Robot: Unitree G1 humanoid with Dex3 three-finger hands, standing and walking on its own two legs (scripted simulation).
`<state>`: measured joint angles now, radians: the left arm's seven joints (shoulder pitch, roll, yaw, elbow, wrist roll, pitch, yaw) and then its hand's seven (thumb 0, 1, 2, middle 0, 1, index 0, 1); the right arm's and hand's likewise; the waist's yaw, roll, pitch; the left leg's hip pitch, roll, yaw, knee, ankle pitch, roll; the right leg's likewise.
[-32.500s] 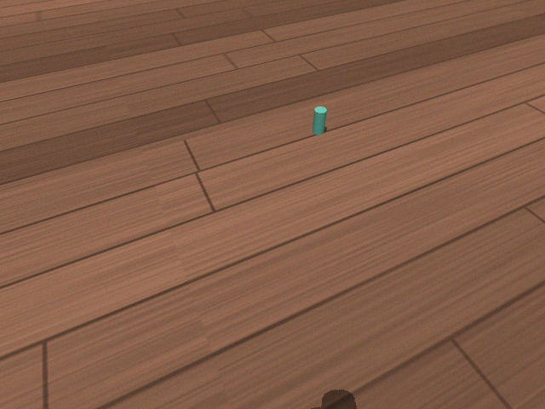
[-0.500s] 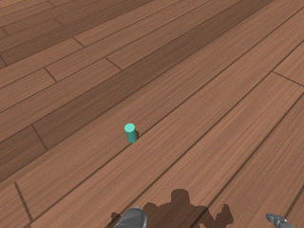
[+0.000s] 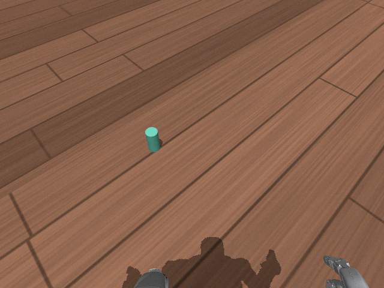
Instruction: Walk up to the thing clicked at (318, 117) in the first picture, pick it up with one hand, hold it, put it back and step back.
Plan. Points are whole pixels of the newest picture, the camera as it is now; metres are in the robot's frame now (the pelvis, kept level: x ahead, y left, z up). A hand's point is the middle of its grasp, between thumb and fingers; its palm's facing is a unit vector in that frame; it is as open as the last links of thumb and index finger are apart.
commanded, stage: step back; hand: left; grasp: from the side
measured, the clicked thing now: (153, 139) +0.96 +0.25 -0.67
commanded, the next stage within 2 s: stand in 1.16 s
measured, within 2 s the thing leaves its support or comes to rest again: neither
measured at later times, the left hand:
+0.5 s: hand out of the picture -0.03 +0.26 -0.13, palm faces +0.09 -0.91 -0.40, open 7.4 cm
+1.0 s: hand out of the picture +0.02 +0.26 -0.14, palm faces +0.12 -0.92 -0.36, open 7.4 cm
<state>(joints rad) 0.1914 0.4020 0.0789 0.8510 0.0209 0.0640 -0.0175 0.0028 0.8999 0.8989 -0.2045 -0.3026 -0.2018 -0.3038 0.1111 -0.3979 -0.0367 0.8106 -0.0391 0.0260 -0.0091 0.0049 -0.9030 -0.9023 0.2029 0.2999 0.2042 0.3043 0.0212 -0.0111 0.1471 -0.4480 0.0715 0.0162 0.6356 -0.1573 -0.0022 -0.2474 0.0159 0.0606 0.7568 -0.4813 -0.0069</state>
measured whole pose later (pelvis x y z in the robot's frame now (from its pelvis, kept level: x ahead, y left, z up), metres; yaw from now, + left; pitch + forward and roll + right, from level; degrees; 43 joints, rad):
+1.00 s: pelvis -0.02 -0.01 +0.01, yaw +6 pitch -3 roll +0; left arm 0.16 0.37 0.03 1.00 0.00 -0.01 0.00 0.00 0.90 0.90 -0.21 -0.30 -0.20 -0.30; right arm 0.11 -0.36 -0.03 1.03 -0.02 0.00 0.01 0.01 -0.91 -0.90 0.20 0.30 0.20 0.30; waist 0.03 0.00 0.11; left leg -0.32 0.03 0.02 0.63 -0.26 0.00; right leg -0.24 -0.02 -0.04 0.64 -0.35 0.00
